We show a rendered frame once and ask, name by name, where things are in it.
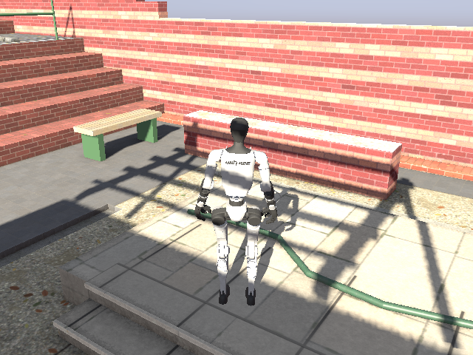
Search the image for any right robot upper arm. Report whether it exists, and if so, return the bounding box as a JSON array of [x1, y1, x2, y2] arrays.
[[254, 150, 271, 192]]

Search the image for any robot right forearm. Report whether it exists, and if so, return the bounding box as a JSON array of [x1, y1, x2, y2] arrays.
[[264, 181, 276, 210]]

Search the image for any humanoid robot torso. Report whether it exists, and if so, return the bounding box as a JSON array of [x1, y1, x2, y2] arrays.
[[221, 146, 256, 222]]

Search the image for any robot right hand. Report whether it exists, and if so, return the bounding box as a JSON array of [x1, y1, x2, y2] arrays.
[[261, 208, 278, 224]]

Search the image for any right robot foot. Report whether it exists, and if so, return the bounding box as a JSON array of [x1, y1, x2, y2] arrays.
[[245, 287, 256, 306]]

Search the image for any robot left hand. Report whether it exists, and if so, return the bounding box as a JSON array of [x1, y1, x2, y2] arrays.
[[194, 204, 211, 221]]

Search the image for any robot left forearm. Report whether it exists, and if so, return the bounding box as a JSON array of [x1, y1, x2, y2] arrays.
[[197, 178, 210, 207]]

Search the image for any left robot upper arm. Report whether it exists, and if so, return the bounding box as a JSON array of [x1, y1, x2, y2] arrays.
[[203, 149, 223, 190]]

